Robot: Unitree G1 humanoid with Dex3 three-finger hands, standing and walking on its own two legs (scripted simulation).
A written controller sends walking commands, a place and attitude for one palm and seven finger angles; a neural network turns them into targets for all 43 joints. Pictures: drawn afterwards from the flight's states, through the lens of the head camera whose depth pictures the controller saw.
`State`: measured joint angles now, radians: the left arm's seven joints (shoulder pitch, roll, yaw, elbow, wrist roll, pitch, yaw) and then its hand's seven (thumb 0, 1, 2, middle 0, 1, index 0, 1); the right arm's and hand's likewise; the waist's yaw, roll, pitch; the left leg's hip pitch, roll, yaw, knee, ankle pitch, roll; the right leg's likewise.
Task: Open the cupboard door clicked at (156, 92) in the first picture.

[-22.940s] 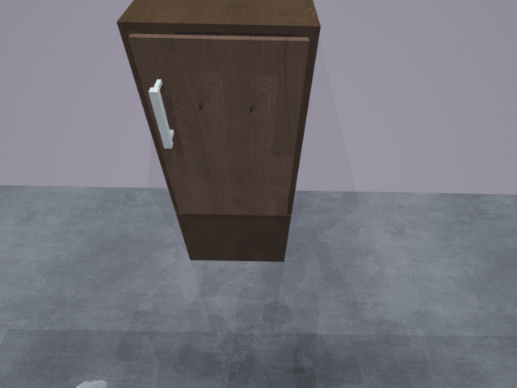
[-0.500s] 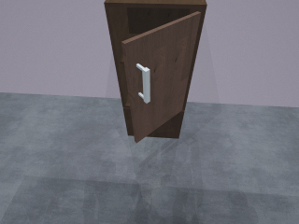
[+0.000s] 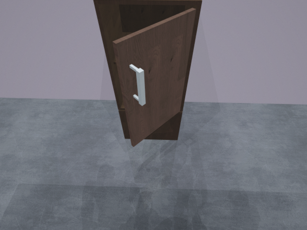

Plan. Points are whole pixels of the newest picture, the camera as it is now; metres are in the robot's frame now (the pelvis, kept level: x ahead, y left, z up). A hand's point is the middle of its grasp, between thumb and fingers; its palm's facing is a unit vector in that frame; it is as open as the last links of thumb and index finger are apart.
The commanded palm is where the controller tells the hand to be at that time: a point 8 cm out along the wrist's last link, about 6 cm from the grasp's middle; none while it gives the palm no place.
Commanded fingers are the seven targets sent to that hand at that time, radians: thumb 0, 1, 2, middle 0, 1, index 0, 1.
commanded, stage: walk to a spot facing it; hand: left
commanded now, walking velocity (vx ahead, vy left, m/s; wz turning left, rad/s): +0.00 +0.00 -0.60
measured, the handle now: (137, 85) +0.58 +0.10 +0.02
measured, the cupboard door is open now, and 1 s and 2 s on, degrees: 45 45 45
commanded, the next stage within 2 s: none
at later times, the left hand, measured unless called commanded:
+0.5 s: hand out of the picture +0.09 +0.17 -0.15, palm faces -0.20 -0.93 -0.30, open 7.3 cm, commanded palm none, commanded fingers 0.00 0.90 0.90 -0.20 -0.30 -0.20 -0.30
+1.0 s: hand (123, 211) +0.20 +0.12 -0.17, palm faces -0.50 -0.82 -0.28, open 7.3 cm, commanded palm none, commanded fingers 0.00 0.90 0.90 -0.20 -0.30 -0.20 -0.30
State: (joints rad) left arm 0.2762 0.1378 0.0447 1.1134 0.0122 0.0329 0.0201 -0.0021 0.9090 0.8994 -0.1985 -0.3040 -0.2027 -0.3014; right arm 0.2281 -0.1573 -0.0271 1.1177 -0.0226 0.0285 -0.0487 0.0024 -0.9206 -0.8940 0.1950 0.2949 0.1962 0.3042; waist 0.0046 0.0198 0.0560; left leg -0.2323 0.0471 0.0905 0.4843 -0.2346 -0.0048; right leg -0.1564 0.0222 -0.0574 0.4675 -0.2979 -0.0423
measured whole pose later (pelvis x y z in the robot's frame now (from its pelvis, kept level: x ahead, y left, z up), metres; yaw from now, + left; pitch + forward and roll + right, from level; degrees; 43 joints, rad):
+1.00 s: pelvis +0.00 -0.02 -0.02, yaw -32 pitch +1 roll +0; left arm 0.16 0.26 0.07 0.87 0.02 0.04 -0.02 0.00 0.91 0.90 -0.20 -0.30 -0.20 -0.30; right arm 0.21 -0.26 -0.05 0.91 -0.01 0.05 -0.03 0.00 -0.91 -0.89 0.20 0.30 0.20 0.30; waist 0.00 0.03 0.12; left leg -0.38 0.10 0.02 0.95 -0.54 -0.06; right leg -0.37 0.01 0.02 0.68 -0.30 -0.01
